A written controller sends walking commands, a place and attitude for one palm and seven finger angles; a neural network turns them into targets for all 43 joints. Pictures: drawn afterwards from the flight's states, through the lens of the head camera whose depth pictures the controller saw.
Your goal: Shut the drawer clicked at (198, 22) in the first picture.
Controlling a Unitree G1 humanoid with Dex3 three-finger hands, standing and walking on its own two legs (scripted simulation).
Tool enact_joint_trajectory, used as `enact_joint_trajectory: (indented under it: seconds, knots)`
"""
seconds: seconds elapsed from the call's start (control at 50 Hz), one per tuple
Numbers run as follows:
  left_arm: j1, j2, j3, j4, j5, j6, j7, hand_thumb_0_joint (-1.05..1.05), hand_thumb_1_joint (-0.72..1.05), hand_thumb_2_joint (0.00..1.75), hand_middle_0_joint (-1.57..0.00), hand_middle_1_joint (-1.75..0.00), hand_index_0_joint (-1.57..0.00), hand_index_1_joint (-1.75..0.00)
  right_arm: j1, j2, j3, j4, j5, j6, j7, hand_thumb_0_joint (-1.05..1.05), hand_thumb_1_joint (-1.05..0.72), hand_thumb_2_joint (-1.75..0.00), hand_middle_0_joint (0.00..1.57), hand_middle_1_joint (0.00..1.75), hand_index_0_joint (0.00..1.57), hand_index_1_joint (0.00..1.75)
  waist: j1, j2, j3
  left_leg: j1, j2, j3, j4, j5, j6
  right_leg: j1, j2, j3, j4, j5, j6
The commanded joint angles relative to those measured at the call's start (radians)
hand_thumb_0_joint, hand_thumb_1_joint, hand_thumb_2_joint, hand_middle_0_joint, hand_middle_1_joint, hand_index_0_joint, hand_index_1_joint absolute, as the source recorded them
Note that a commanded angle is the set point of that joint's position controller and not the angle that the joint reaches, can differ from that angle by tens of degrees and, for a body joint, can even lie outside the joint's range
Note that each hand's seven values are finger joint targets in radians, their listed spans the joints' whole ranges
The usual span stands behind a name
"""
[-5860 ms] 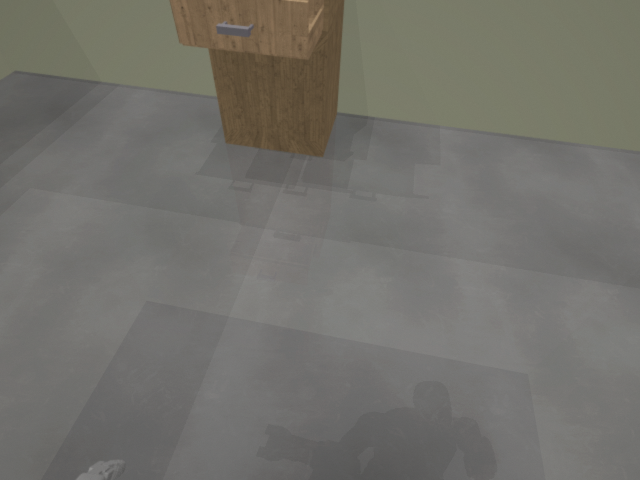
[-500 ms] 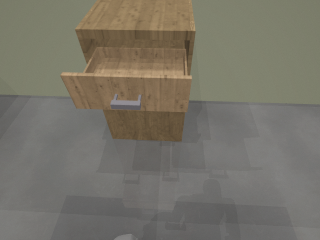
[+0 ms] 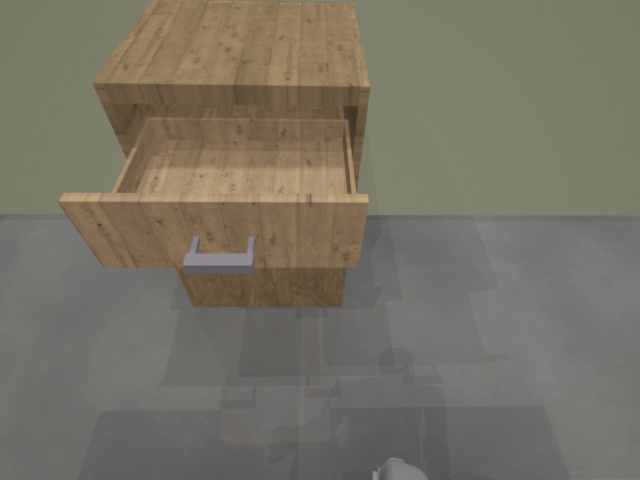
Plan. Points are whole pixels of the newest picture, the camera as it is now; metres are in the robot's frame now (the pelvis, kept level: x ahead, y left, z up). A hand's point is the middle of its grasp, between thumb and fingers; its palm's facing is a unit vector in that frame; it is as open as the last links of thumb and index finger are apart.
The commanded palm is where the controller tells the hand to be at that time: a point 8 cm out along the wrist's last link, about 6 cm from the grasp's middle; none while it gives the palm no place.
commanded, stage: take the last steps up to it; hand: left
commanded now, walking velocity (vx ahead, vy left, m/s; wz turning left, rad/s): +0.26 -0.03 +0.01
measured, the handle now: (221, 253) +0.47 +0.19 -0.06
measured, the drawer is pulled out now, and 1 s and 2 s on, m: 0.28 0.28 0.28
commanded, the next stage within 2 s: come to a stop and stand still in 0.32 s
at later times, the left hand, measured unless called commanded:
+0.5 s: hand out of the picture +0.13 +0.12 -0.18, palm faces +0.12 -0.98 -0.18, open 7.3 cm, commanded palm none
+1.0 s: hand out of the picture +0.15 +0.11 -0.17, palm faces +0.06 -0.96 -0.28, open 7.4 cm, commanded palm none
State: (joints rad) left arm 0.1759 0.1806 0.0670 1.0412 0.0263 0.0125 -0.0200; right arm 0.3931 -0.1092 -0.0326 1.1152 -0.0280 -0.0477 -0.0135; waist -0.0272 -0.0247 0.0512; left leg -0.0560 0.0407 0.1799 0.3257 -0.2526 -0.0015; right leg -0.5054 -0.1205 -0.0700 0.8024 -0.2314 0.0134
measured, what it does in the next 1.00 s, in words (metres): walks ahead: right foot, then left foot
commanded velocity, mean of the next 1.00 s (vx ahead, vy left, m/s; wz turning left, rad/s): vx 0.01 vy -0.02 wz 0.02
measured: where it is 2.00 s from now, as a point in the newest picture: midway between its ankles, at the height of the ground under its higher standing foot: outside the picture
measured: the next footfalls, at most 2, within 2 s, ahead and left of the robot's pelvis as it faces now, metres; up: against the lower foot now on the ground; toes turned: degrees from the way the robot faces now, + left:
right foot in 0.12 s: +0.17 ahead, -0.14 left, +0.00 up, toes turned -8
left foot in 0.54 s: +0.25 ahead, +0.08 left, +0.00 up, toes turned +9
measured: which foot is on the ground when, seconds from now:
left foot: down 0.00-0.12, up 0.14-0.52, down 0.54-0.94, up 0.96-1.00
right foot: up 0.00-0.10, down 0.12-0.60, up 0.62-0.90, down 0.92-1.00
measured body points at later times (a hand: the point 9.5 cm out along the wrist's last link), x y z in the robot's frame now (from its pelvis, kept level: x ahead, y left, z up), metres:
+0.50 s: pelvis +0.15 -0.05 +0.00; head +0.16 -0.04 +0.45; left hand +0.13 +0.17 -0.16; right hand +0.24 -0.27 -0.15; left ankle +0.20 +0.07 -0.73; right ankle +0.13 -0.14 -0.74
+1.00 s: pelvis +0.13 -0.08 -0.01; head +0.15 -0.11 +0.44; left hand +0.14 +0.16 -0.15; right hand +0.20 -0.32 -0.18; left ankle +0.19 +0.06 -0.73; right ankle +0.12 -0.18 -0.74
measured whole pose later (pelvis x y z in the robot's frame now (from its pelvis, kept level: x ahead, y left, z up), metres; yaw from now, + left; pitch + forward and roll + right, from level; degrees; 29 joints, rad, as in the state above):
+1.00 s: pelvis +0.13 -0.08 -0.01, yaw +1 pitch -1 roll +2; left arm 0.26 0.17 0.03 1.05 0.03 0.03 0.04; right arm 0.15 -0.19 -0.06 1.06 -0.01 0.07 -0.02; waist 0.01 0.04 0.05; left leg -0.38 0.05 0.07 0.66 -0.35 -0.01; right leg -0.23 -0.03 -0.06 0.58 -0.34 -0.03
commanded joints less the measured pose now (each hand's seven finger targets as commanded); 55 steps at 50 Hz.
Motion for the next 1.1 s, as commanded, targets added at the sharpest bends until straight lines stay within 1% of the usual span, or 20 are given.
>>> enact_joint_trajectory:
  seconds: [0.0,0.06,0.08,0.1,0.12,0.18,0.24,0.42,0.46,0.5,0.54,0.56,0.6,0.72,0.82,0.86,0.9,0.92,1.0,1.08]
  knots:
    - [-0.07,0.014,0.001,-0.077,0.0,-0.035,-0.005,0.0,0.9,0.9,-0.2,-0.3,-0.2,-0.3,0.054,-0.175,-0.045,-0.024,-0.005,-0.014,-0.007,0.0,-0.9,-0.9,0.2,0.3,0.2,0.3,-0.01,0.147,0.06,-0.078,0.262,-0.165,-0.121,0.098,0.147,0.064,0.031,-0.044,-0.152,-0.012,-0.007]
    - [0.123,0.066,0.017,-0.011,0.003,-0.057,0.002,0.0,0.9,0.9,-0.2,-0.3,-0.2,-0.3,0.037,-0.158,-0.042,-0.014,0.003,-0.009,-0.003,0.0,-0.9,-0.9,0.2,0.3,0.2,0.3,0.082,0.061,-0.04,-0.154,0.172,-0.086,0.151,0.155,0.075,0.404,0.073,-0.065,-0.331,0.055,-0.03]
    - [0.251,0.153,0.036,0.028,0.008,-0.072,0.012,0.0,0.9,0.9,-0.2,-0.3,-0.2,-0.3,0.054,-0.117,-0.032,-0.021,0.014,-0.012,0.006,0.0,-0.9,-0.9,0.2,0.3,0.2,0.3,0.133,-0.114,-0.135,-0.343,0.099,-0.017,0.408,0.02,0.032,0.645,-0.106,0.14,-0.384,0.005,-0.092]
    - [0.346,0.262,0.053,0.044,-0.002,-0.072,0.022,0.0,0.9,0.9,-0.2,-0.3,-0.2,-0.3,0.038,-0.078,-0.015,-0.064,0.021,-0.009,0.009,0.0,-0.9,-0.9,0.2,0.3,0.2,0.3,0.141,-0.293,-0.182,-0.526,-0.003,-0.025,0.697,-0.351,0.001,0.727,-0.329,0.462,-0.519,0.08,-0.185]
    - [0.325,0.24,0.048,0.041,-0.014,-0.071,0.031,0.0,0.9,0.9,-0.2,-0.3,-0.2,-0.3,-0.008,-0.115,-0.024,-0.08,0.019,0.007,0.003,0.0,-0.9,-0.9,0.2,0.3,0.2,0.3,0.139,-0.255,-0.17,-0.526,0.026,-0.131,0.835,-0.348,0.011,0.617,-0.346,0.484,-0.566,0.079,-0.21]
    - [0.115,0.098,0.009,-0.007,-0.011,-0.073,0.038,0.0,0.9,0.9,-0.2,-0.3,-0.2,-0.3,-0.039,-0.085,-0.029,-0.056,0.006,0.013,0.005,0.0,-0.9,-0.9,0.2,0.3,0.2,0.3,0.047,-0.056,-0.017,-0.506,0.106,-0.165,0.867,-0.114,-0.001,0.366,-0.237,0.219,-0.59,0.094,-0.174]
    - [0.098,0.041,-0.004,-0.008,-0.003,-0.087,0.043,0.0,0.9,0.9,-0.2,-0.3,-0.2,-0.3,0.012,-0.053,-0.025,-0.036,0.002,0.033,0.007,0.0,-0.9,-0.9,0.2,0.3,0.2,0.3,0.002,-0.078,-0.018,-0.417,0.101,-0.129,0.733,-0.067,-0.029,0.285,-0.185,0.069,-0.591,0.3,-0.161]
    - [0.163,0.094,-0.012,0.041,-0.005,-0.076,0.04,0.0,0.9,0.9,-0.2,-0.3,-0.2,-0.3,-0.177,-0.073,-0.006,-0.094,0.01,0.022,0.018,0.0,-0.9,-0.9,0.2,0.3,0.2,0.3,0.053,-0.082,-0.012,-0.331,0.048,-0.085,0.331,-0.032,-0.033,0.389,-0.166,0.064,-0.543,0.4,-0.175]
    - [0.137,0.084,-0.022,0.052,-0.012,-0.062,0.048,0.0,0.9,0.9,-0.2,-0.3,-0.2,-0.3,-0.159,-0.073,0.006,-0.075,0.013,0.022,0.005,0.0,-0.9,-0.9,0.2,0.3,0.2,0.3,0.027,-0.069,-0.018,-0.181,0.034,-0.089,0.174,0.104,-0.035,0.343,-0.115,0.023,-0.47,0.454,-0.13]
    - [0.172,0.043,-0.034,0.063,-0.015,-0.049,0.057,0.0,0.9,0.9,-0.2,-0.3,-0.2,-0.3,-0.104,-0.136,0.003,-0.051,0.01,0.009,-0.006,0.0,-0.9,-0.9,0.2,0.3,0.2,0.3,0.023,0.049,-0.087,0.005,0.129,-0.163,0.097,0.556,-0.001,0.295,-0.033,-0.004,-0.366,0.295,-0.048]
    - [0.22,0.011,-0.046,0.07,-0.015,-0.029,0.066,0.0,0.9,0.9,-0.2,-0.3,-0.2,-0.3,-0.123,-0.19,-0.005,-0.048,0.017,0.021,-0.02,0.0,-0.9,-0.9,0.2,0.3,0.2,0.3,0.037,0.151,-0.065,0.009,0.247,-0.235,0.103,0.749,0.081,0.266,0.022,-0.023,-0.36,-0.035,-0.002]
    - [0.224,0.022,-0.045,0.078,-0.017,-0.016,0.068,0.0,0.9,0.9,-0.2,-0.3,-0.2,-0.3,-0.154,-0.19,-0.005,-0.051,0.022,0.028,-0.029,0.0,-0.9,-0.9,0.2,0.3,0.2,0.3,0.039,0.231,-0.054,-0.036,0.26,-0.261,0.052,0.742,0.108,0.29,0.03,-0.032,-0.314,-0.101,0.01]
    - [0.216,0.048,-0.037,0.067,-0.016,0.004,0.065,0.0,0.9,0.9,-0.2,-0.3,-0.2,-0.3,-0.176,-0.19,-0.012,-0.061,0.023,0.038,-0.041,0.0,-0.9,-0.9,0.2,0.3,0.2,0.3,0.039,0.237,-0.031,-0.063,0.274,-0.284,-0.01,0.708,0.142,0.25,0.038,-0.002,-0.176,-0.215,0.007]
    - [0.193,0.037,-0.009,0.02,-0.008,0.022,0.064,0.0,0.9,0.9,-0.2,-0.3,-0.2,-0.3,-0.219,-0.207,-0.048,-0.096,0.015,0.056,-0.043,0.0,-0.9,-0.9,0.2,0.3,0.2,0.3,0.031,0.093,-0.133,-0.026,0.316,-0.264,0.041,0.683,0.215,0.117,0.062,0.079,0.163,-0.297,0.012]
    - [0.215,0.013,-0.014,-0.002,-0.005,0.019,0.06,0.0,0.9,0.9,-0.2,-0.3,-0.2,-0.3,-0.268,-0.201,-0.054,-0.118,0.006,0.063,-0.02,0.0,-0.9,-0.9,0.2,0.3,0.2,0.3,0.046,0.182,-0.125,-0.181,0.263,-0.246,-0.014,0.213,0.16,0.241,0.065,0.025,-0.063,-0.223,0.0]
    - [0.281,0.027,-0.013,0.022,0.001,0.012,0.059,0.0,0.9,0.9,-0.2,-0.3,-0.2,-0.3,-0.275,-0.194,-0.055,-0.122,0.013,0.071,-0.013,0.0,-0.9,-0.9,0.2,0.3,0.2,0.3,0.077,0.104,-0.1,-0.277,0.194,-0.207,0.052,-0.005,0.094,0.361,0.07,0.008,-0.32,-0.038,-0.002]
    - [0.179,0.148,-0.01,-0.014,0.01,-0.001,0.06,0.0,0.9,0.9,-0.2,-0.3,-0.2,-0.3,-0.253,-0.089,-0.035,-0.143,0.025,0.086,0.002,0.0,-0.9,-0.9,0.2,0.3,0.2,0.3,0.029,-0.217,0.01,-0.329,0.011,-0.093,0.26,-0.173,-0.019,0.186,-0.176,0.327,-0.601,-0.174,-0.109]
    - [0.127,0.157,-0.008,-0.04,0.005,-0.004,0.06,0.0,0.9,0.9,-0.2,-0.3,-0.2,-0.3,-0.278,-0.103,-0.034,-0.146,0.016,0.097,0.004,0.0,-0.9,-0.9,0.2,0.3,0.2,0.3,0.049,-0.211,0.027,-0.273,0.01,-0.127,0.372,-0.207,-0.017,0.077,-0.216,0.376,-0.664,-0.234,-0.16]
    - [0.032,0.12,-0.017,-0.04,-0.002,-0.016,0.055,0.0,0.9,0.9,-0.2,-0.3,-0.2,-0.3,-0.182,-0.104,-0.026,-0.078,0.018,0.082,0.0,0.0,-0.9,-0.9,0.2,0.3,0.2,0.3,0.005,-0.134,0.022,-0.277,0.0,-0.159,0.47,-0.127,-0.01,0.193,-0.103,0.179,-0.522,0.16,-0.16]
    - [0.09,0.112,-0.02,0.004,-0.012,-0.025,0.058,0.0,0.9,0.9,-0.2,-0.3,-0.2,-0.3,-0.151,-0.092,-0.006,-0.05,0.02,0.067,-0.015,0.0,-0.9,-0.9,0.2,0.3,0.2,0.3,0.027,-0.094,-0.03,-0.193,0.01,-0.149,0.206,-0.052,-0.026,0.33,-0.092,0.159,-0.441,0.356,-0.148]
